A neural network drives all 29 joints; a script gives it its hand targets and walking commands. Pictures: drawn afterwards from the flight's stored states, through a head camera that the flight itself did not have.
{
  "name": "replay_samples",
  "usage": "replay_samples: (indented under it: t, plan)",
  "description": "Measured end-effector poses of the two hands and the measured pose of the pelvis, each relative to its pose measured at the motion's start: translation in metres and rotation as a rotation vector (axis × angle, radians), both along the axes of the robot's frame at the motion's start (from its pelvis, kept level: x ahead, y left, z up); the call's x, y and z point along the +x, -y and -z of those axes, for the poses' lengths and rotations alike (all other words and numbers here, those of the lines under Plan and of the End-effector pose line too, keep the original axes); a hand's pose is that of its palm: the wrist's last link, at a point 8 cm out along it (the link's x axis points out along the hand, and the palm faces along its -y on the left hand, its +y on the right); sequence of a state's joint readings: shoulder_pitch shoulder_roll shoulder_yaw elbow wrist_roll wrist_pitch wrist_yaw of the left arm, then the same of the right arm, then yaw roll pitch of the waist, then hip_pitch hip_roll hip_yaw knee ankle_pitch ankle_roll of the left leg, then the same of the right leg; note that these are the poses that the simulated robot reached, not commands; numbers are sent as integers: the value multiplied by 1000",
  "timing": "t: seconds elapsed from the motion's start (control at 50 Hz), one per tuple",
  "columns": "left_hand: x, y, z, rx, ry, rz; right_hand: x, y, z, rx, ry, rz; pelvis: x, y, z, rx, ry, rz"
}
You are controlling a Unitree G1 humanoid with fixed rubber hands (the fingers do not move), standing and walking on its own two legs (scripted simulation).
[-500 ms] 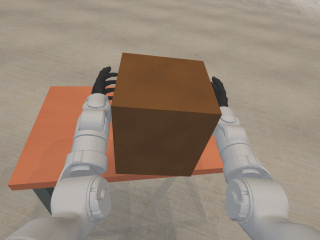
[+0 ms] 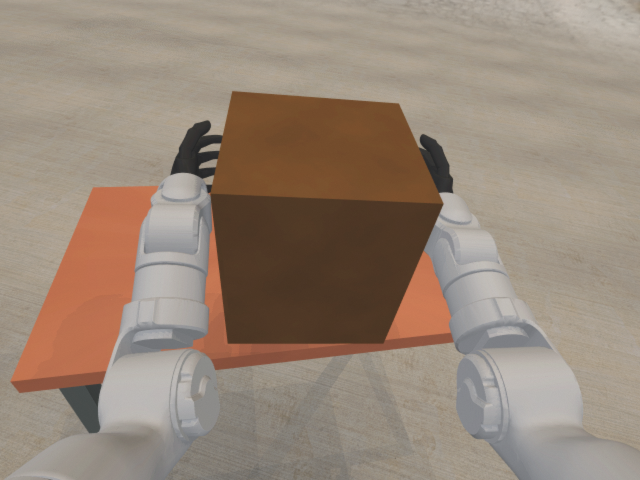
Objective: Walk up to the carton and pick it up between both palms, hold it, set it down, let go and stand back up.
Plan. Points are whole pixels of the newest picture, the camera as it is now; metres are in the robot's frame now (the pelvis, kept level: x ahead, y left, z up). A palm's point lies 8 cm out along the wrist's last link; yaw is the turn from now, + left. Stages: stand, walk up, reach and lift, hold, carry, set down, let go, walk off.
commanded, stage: reach and lift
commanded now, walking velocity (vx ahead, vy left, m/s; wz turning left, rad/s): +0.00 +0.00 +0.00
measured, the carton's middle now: (312, 224) +0.38 +0.01 +0.16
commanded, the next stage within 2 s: hold in 1.20 s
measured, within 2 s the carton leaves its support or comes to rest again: neither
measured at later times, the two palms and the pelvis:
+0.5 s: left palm (181, 164) +0.39 +0.16 +0.24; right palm (438, 176) +0.38 -0.14 +0.24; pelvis +0.00 +0.00 +0.00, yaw +0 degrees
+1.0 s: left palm (184, 152) +0.39 +0.16 +0.25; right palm (446, 156) +0.39 -0.14 +0.26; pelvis +0.01 +0.00 +0.00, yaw +0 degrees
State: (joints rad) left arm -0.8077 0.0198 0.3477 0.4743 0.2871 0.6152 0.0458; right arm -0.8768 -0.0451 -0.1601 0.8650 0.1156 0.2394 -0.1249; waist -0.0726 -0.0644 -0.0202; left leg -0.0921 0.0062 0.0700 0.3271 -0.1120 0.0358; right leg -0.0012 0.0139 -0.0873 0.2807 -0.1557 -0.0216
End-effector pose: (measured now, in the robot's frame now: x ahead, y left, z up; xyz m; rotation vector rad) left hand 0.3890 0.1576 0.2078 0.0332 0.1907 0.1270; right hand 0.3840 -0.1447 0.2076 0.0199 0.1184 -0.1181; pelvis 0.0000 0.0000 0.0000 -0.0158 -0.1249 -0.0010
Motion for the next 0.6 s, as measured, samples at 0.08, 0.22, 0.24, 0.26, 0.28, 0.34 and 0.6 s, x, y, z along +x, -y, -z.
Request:
replay_samples:
  t: [0.08, 0.22, 0.24, 0.26, 0.28, 0.34, 0.6]
  plan:
    - [-3, -1, -5, -1, 3, -3, -2, -1, -5, 2, 3, -3, -1, 0, 0, 0, 2, -1]
    - [-6, -3, -13, -5, 8, -6, -4, -2, -15, 3, 9, -7, -3, -1, 0, -1, -3, -1]
    - [-6, -3, -15, -5, 9, -6, -4, -3, -17, 2, 10, -7, -3, -1, 0, -1, -2, -1]
    - [-7, -3, -16, -6, 10, -6, -4, -3, -18, 2, 11, -7, -3, -1, 0, -1, -2, -1]
    - [-7, -3, -17, -7, 10, -6, -4, -3, -20, 2, 11, -7, -3, -2, 0, -1, -2, -1]
    - [-6, -4, -20, -9, 8, -5, -3, -4, -24, 5, 9, -6, -3, -2, 0, -1, -2, 0]
    - [-3, -4, -31, 3, 13, 1, 0, -4, -38, 1, 14, -5, 2, -5, 0, -3, -4, 5]
